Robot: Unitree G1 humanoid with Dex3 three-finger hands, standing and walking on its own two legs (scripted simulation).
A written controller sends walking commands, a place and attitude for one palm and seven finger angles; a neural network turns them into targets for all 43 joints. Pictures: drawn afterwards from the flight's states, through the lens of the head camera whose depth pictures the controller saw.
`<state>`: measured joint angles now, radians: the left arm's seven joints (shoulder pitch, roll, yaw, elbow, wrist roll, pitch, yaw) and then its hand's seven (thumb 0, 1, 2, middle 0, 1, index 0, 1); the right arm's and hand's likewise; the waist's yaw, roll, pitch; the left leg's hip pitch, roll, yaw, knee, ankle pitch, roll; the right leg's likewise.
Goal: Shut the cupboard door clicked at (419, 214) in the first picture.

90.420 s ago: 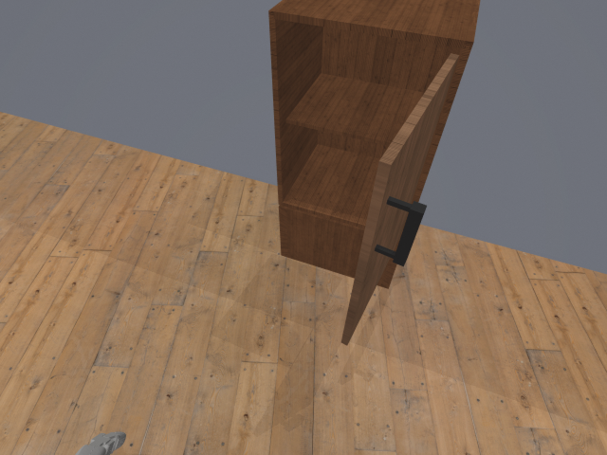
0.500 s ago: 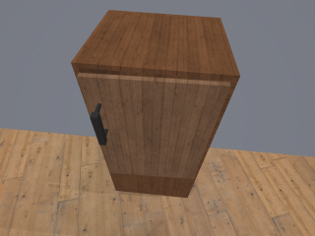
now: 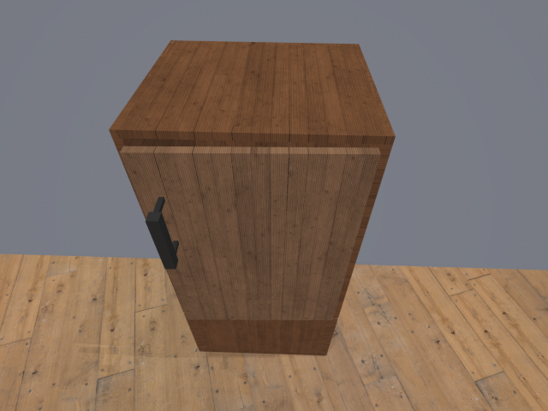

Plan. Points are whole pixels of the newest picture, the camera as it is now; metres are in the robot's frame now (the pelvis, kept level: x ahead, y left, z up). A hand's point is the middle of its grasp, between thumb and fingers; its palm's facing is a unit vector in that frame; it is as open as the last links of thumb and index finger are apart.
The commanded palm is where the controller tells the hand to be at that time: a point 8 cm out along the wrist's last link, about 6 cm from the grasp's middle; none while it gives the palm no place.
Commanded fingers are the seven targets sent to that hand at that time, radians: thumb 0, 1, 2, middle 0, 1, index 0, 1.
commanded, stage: come to a stop and stand still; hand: left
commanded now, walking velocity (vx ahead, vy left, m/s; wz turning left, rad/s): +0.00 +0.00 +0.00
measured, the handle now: (165, 233) +0.43 +0.23 -0.01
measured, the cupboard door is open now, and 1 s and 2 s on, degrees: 2 2 2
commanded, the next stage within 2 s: look again from close up in 0.24 s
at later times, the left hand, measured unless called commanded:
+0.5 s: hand out of the picture -0.01 +0.18 -0.17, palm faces +0.03 -0.99 -0.16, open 7.4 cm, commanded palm none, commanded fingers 0.00 0.90 0.90 -0.20 -0.30 -0.20 -0.30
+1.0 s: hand out of the picture +0.06 +0.21 -0.14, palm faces +0.17 -0.96 -0.23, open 7.3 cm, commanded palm +0.11 +0.23 -0.06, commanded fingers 0.00 0.90 0.90 -0.27 -0.38 -0.27 -0.38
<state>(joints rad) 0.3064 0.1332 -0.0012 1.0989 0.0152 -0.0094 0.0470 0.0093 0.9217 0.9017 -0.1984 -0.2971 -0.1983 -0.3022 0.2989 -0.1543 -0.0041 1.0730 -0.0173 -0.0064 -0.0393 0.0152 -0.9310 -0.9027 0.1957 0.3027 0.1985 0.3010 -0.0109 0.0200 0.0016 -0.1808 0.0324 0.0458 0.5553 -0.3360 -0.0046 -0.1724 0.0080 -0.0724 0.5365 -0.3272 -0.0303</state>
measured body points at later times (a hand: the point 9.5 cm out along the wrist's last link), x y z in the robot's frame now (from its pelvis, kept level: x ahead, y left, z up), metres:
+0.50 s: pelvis +0.00 +0.02 +0.01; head +0.01 +0.02 +0.46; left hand -0.01 +0.23 -0.16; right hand -0.02 -0.20 -0.15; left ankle -0.02 +0.12 -0.73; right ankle -0.02 -0.10 -0.73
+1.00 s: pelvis +0.01 +0.02 +0.00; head +0.03 +0.03 +0.45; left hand +0.05 +0.26 -0.12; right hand +0.03 -0.21 -0.14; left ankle -0.02 +0.12 -0.73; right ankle -0.02 -0.10 -0.73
